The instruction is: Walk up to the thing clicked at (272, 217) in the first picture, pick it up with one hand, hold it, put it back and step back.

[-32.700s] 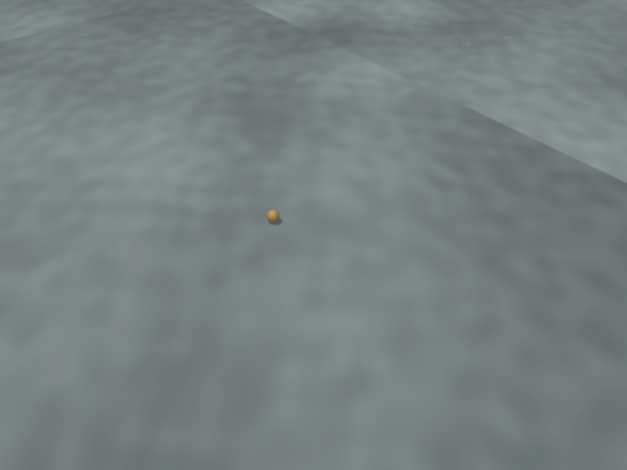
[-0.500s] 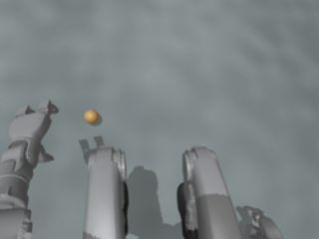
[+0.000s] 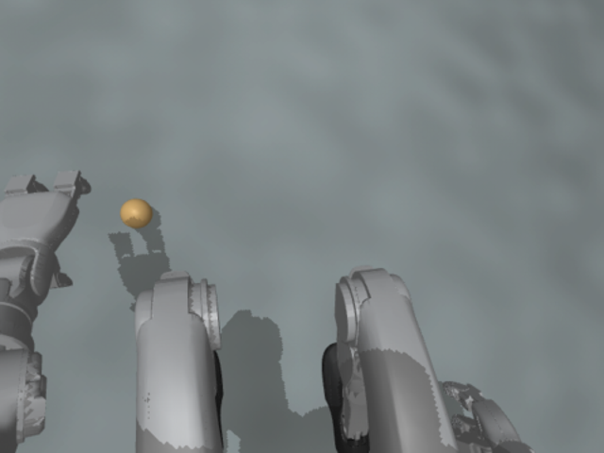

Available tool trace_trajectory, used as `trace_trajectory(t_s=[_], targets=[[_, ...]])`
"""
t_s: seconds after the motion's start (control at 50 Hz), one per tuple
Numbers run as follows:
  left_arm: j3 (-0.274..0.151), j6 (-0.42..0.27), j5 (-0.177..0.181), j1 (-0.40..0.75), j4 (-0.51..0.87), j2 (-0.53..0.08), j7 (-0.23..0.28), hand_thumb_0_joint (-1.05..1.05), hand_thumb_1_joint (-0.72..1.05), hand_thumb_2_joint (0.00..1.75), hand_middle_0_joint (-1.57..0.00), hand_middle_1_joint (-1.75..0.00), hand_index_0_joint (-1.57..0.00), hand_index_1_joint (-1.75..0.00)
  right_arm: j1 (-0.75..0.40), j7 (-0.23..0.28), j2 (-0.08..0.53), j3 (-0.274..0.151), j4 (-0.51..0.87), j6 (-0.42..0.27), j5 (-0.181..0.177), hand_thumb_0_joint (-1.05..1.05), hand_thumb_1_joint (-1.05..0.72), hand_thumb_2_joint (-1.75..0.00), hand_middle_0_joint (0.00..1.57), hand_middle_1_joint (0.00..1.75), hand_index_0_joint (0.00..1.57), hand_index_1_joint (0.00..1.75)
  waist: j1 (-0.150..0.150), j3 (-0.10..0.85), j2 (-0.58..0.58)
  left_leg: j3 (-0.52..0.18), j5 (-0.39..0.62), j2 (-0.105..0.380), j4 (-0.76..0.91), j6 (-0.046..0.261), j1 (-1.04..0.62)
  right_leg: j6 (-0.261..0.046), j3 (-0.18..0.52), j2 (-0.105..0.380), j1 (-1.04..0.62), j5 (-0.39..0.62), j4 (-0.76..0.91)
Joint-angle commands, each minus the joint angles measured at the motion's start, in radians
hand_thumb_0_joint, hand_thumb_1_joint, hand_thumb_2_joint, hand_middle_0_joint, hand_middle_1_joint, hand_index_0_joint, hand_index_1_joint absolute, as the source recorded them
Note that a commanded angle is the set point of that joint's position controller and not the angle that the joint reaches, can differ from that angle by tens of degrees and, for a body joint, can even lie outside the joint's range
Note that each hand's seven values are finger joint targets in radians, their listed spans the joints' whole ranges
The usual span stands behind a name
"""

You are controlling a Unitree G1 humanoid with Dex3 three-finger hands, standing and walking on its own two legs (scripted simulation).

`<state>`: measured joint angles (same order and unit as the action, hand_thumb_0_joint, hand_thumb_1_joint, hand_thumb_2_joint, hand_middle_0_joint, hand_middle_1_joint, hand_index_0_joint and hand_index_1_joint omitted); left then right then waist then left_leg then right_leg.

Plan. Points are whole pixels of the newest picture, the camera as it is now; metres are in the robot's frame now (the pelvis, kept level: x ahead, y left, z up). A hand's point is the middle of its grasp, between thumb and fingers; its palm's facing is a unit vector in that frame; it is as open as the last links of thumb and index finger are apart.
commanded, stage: rise first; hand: left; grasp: from above
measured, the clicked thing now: (136, 213) +0.47 +0.29 -0.32
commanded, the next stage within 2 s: approach in 0.68 s
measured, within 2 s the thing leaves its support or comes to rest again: neither
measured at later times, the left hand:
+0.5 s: hand (76, 234) +0.39 +0.33 -0.19, palm faces -0.44 -0.10 -0.89, open 13.9 cm
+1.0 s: hand (97, 222) +0.42 +0.31 -0.21, palm faces -0.44 -0.06 -0.89, open 13.9 cm
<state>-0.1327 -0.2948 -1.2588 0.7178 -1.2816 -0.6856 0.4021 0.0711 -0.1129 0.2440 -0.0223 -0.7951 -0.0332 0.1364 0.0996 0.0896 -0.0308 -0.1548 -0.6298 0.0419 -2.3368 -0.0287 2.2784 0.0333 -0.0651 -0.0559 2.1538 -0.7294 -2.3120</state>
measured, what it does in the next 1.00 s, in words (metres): stands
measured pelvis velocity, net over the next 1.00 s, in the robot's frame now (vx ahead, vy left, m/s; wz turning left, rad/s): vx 0.01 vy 0.00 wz -0.03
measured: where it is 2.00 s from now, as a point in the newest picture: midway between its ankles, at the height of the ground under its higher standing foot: (277, 423)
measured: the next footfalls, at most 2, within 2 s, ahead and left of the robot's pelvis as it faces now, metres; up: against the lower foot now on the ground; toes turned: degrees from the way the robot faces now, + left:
none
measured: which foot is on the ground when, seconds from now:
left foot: down 0.00-1.00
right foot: down 0.00-1.00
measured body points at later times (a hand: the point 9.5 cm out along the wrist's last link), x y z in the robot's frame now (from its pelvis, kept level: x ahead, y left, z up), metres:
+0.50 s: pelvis +0.01 +0.00 -0.02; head +0.23 +0.07 +0.37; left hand +0.41 +0.33 -0.14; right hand +0.10 -0.27 -0.14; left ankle +0.09 +0.14 -0.31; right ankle +0.09 -0.12 -0.31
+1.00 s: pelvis +0.01 +0.00 -0.03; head +0.24 +0.07 +0.35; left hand +0.44 +0.31 -0.16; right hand +0.10 -0.27 -0.15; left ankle +0.09 +0.14 -0.31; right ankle +0.09 -0.12 -0.31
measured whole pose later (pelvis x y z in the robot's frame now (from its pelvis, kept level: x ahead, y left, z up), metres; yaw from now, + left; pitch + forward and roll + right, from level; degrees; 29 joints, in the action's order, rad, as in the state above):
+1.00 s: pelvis +0.01 +0.00 -0.03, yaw -2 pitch +31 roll -7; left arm -0.08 -0.26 -1.27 0.87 -1.46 -0.73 0.49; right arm 0.05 -0.12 0.25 0.05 -0.81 -0.06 0.19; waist 0.17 0.03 -0.06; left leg -0.19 -0.65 0.04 -2.44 -0.05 2.35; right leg 0.03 -0.09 -0.08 2.23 -0.74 -2.41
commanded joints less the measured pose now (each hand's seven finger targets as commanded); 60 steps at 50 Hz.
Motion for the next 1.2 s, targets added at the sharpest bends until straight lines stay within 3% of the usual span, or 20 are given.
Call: trace_trajectory(t_s=[0.0, 0.06, 0.12, 0.16, 0.18, 0.22, 0.26, 0.3, 0.54, 0.56, 0.62, 0.72, 0.76, 0.78, 0.84, 0.9, 0.98, 1.02, 1.08, 1.18], targets=[[-0.043, 0.001, 0.019, 0.259, 0.083, -0.252, 0.065, 0.00, -0.51, 0.97, -0.10, -0.95, -0.10, -0.95, 0.146, 0.010, 0.221, -0.066, 0.032, -0.015, 0.004, 0.00, -0.90, -0.90, 0.20, 0.30, 0.20, 0.30, -0.003, 0.602, 0.212, 0.112, 0.074, -0.019, 0.216, 0.050, -0.536, -0.069, -0.084, -0.019, -0.179, 0.158, 0.268], [-0.045, 0.006, 0.013, 0.276, 0.078, -0.263, 0.073, 0.00, -0.49, 0.96, -0.11, -0.95, -0.11, -0.95, 0.158, 0.010, 0.217, -0.061, 0.023, -0.018, 0.011, 0.00, -0.90, -0.90, 0.20, 0.30, 0.20, 0.30, -0.001, 0.642, 0.228, 0.113, 0.114, -0.016, 0.191, 0.050, -0.555, -0.066, -0.083, -0.021, -0.199, 0.201, 0.256], [-0.055, 0.019, 0.020, 0.256, 0.059, -0.268, 0.084, 0.00, -0.49, 0.95, -0.13, -0.94, -0.12, -0.94, 0.145, 0.008, 0.208, -0.057, 0.022, -0.019, 0.010, 0.00, -0.90, -0.90, 0.20, 0.30, 0.20, 0.30, -0.021, 0.630, 0.233, 0.118, 0.118, -0.016, 0.190, 0.049, -0.543, -0.068, -0.079, -0.021, -0.200, 0.205, 0.245], [-0.042, 0.020, 0.018, 0.290, 0.067, -0.264, 0.078, 0.00, -0.51, 0.97, -0.10, -0.96, -0.10, -0.96, 0.150, 0.008, 0.211, -0.055, 0.024, -0.017, 0.015, 0.00, -0.90, -0.90, 0.20, 0.30, 0.20, 0.30, 0.009, 0.636, 0.204, 0.115, 0.120, -0.014, 0.168, 0.056, -0.515, -0.061, -0.078, -0.025, -0.222, 0.220, 0.257], [-0.067, 0.022, 0.021, 0.282, 0.065, -0.290, 0.080, 0.00, -0.49, 0.95, -0.12, -0.95, -0.12, -0.94, 0.157, 0.007, 0.218, -0.057, 0.021, -0.017, 0.015, 0.00, -0.90, -0.90, 0.20, 0.30, 0.20, 0.30, 0.006, 0.634, 0.200, 0.114, 0.119, -0.015, 0.166, 0.057, -0.511, -0.061, -0.078, -0.021, -0.224, 0.215, 0.250], [-0.071, 0.024, 0.027, 0.270, 0.067, -0.286, 0.083, 0.00, -0.50, 0.96, -0.12, -0.95, -0.12, -0.95, 0.147, 0.007, 0.216, -0.056, 0.019, -0.019, 0.018, 0.00, -0.90, -0.90, 0.20, 0.30, 0.20, 0.30, -0.012, 0.632, 0.228, 0.117, 0.112, -0.012, 0.170, 0.052, -0.518, -0.065, -0.079, -0.020, -0.208, 0.205, 0.236], [-0.052, 0.024, 0.023, 0.298, 0.076, -0.277, 0.078, 0.00, -0.49, 0.96, -0.12, -0.95, -0.12, -0.95, 0.145, 0.007, 0.216, -0.050, 0.024, -0.016, 0.018, 0.00, -0.90, -0.90, 0.20, 0.30, 0.20, 0.30, 0.009, 0.631, 0.235, 0.112, 0.107, -0.011, 0.163, 0.053, -0.513, -0.064, -0.083, -0.025, -0.206, 0.206, 0.240], [-0.062, 0.025, 0.023, 0.266, 0.056, -0.288, 0.077, 0.00, -0.49, 0.95, -0.12, -0.95, -0.13, -0.95, 0.146, 0.005, 0.212, -0.048, 0.020, -0.014, 0.018, 0.00, -0.90, -0.90, 0.20, 0.30, 0.20, 0.30, -0.004, 0.631, 0.218, 0.113, 0.120, -0.012, 0.155, 0.055, -0.497, -0.063, -0.079, -0.026, -0.225, 0.220, 0.237], [-0.064, 0.009, 0.025, 0.285, 0.055, -0.293, 0.081, 0.00, -0.47, 0.94, -0.12, -0.97, -0.12, -0.96, 0.147, 0.001, 0.231, -0.034, 0.024, -0.012, 0.026, 0.00, -0.90, -0.90, 0.20, 0.30, 0.20, 0.30, 0.016, 0.612, 0.254, 0.099, 0.109, -0.011, 0.147, 0.048, -0.499, -0.065, -0.099, -0.030, -0.191, 0.209, 0.206], [-0.069, 0.010, 0.021, 0.274, 0.047, -0.302, 0.084, 0.00, -0.48, 0.95, -0.12, -0.97, -0.12, -0.96, 0.144, 0.002, 0.232, -0.032, 0.021, -0.011, 0.025, 0.00, -0.90, -0.90, 0.20, 0.30, 0.20, 0.30, 0.003, 0.618, 0.264, 0.101, 0.110, -0.012, 0.148, 0.046, -0.500, -0.068, -0.097, -0.030, -0.190, 0.210, 0.202], [-0.052, 0.011, 0.017, 0.278, 0.024, -0.284, 0.089, 0.00, -0.49, 0.95, -0.11, -0.98, -0.12, -0.97, 0.147, 0.000, 0.230, -0.028, 0.018, -0.011, 0.028, 0.00, -0.90, -0.90, 0.20, 0.30, 0.20, 0.30, 0.023, 0.601, 0.238, 0.100, 0.122, -0.011, 0.133, 0.050, -0.491, -0.063, -0.098, -0.033, -0.192, 0.227, 0.204], [-0.055, 0.008, 0.012, 0.298, 0.002, -0.302, 0.102, 0.00, -0.48, 0.95, -0.11, -0.98, -0.12, -0.97, 0.151, -0.001, 0.233, -0.019, 0.014, -0.013, 0.038, 0.00, -0.90, -0.90, 0.20, 0.30, 0.20, 0.30, 0.032, 0.595, 0.212, 0.103, 0.113, -0.009, 0.108, 0.056, -0.444, -0.056, -0.089, -0.034, -0.216, 0.227, 0.212], [-0.077, 0.008, 0.017, 0.307, 0.014, -0.321, 0.110, 0.00, -0.55, 1.02, -0.14, -0.91, -0.11, -0.95, 0.152, -0.002, 0.238, -0.019, 0.013, -0.016, 0.041, 0.00, -0.90, -0.90, 0.20, 0.30, 0.20, 0.30, 0.032, 0.602, 0.243, 0.102, 0.119, -0.012, 0.110, 0.053, -0.460, -0.058, -0.091, -0.031, -0.214, 0.229, 0.197], [-0.067, 0.009, 0.019, 0.320, 0.012, -0.317, 0.111, 0.00, -0.49, 0.94, -0.09, -0.99, -0.10, -1.00, 0.150, -0.001, 0.241, -0.018, 0.012, -0.018, 0.039, 0.00, -0.89, -0.89, 0.20, 0.30, 0.20, 0.30, 0.028, 0.610, 0.246, 0.097, 0.111, -0.008, 0.117, 0.050, -0.471, -0.061, -0.098, -0.032, -0.194, 0.219, 0.193], [-0.006, 0.009, 0.011, 0.405, -0.001, -0.265, 0.110, 0.00, -0.48, 0.94, -0.09, -1.02, -0.11, -1.00, 0.153, 0.000, 0.241, -0.011, 0.005, -0.024, 0.043, 0.00, -0.90, -0.89, 0.20, 0.30, 0.20, 0.30, 0.080, 0.580, 0.253, 0.086, 0.081, -0.006, 0.110, 0.048, -0.464, -0.063, -0.106, -0.037, -0.158, 0.197, 0.197], [0.019, 0.012, 0.004, 0.475, -0.003, -0.266, 0.125, 0.00, -0.50, 0.95, -0.08, -1.04, -0.10, -1.02, 0.171, 0.001, 0.245, 0.000, -0.004, -0.033, 0.048, 0.00, -0.90, -0.89, 0.20, 0.30, 0.20, 0.30, 0.101, 0.588, 0.273, 0.084, 0.083, -0.005, 0.101, 0.047, -0.463, -0.062, -0.104, -0.039, -0.163, 0.204, 0.199], [0.074, 0.039, 0.002, 0.576, -0.062, -0.207, 0.147, 0.00, -0.51, 0.96, -0.07, -1.06, -0.09, -1.04, 0.196, 0.002, 0.255, 0.017, -0.009, -0.046, 0.054, 0.00, -0.90, -0.89, 0.20, 0.30, 0.20, 0.30, 0.156, 0.579, 0.278, 0.075, 0.075, -0.002, 0.100, 0.045, -0.472, -0.060, -0.123, -0.039, -0.137, 0.205, 0.197], [0.076, 0.064, -0.003, 0.591, -0.102, -0.224, 0.162, 0.00, -0.51, 0.96, -0.06, -1.07, -0.09, -1.05, 0.195, 0.003, 0.259, 0.027, -0.006, -0.052, 0.057, 0.00, -0.90, -0.89, 0.20, 0.30, 0.20, 0.30, 0.150, 0.590, 0.322, 0.074, 0.086, 0.002, 0.103, 0.040, -0.493, -0.064, -0.125, -0.041, -0.136, 0.220, 0.188], [0.042, 0.114, -0.007, 0.593, -0.141, -0.269, 0.183, 0.00, -0.51, 0.96, -0.06, -1.08, -0.09, -1.05, 0.195, 0.000, 0.265, 0.045, 0.010, -0.051, 0.061, 0.00, -0.90, -0.90, 0.20, 0.30, 0.20, 0.30, 0.140, 0.600, 0.347, 0.084, 0.106, 0.000, 0.106, 0.042, -0.477, -0.063, -0.127, -0.039, -0.159, 0.245, 0.180], [0.004, 0.204, 0.008, 0.582, -0.166, -0.327, 0.165, 0.00, -0.54, 0.98, -0.06, -1.06, -0.08, -1.05, 0.194, -0.008, 0.260, 0.066, 0.046, -0.038, 0.052, 0.00, -0.90, -0.90, 0.20, 0.30, 0.20, 0.30, 0.127, 0.647, 0.346, 0.099, 0.155, 0.002, 0.094, 0.055, -0.452, -0.057, -0.109, -0.046, -0.235, 0.311, 0.187]])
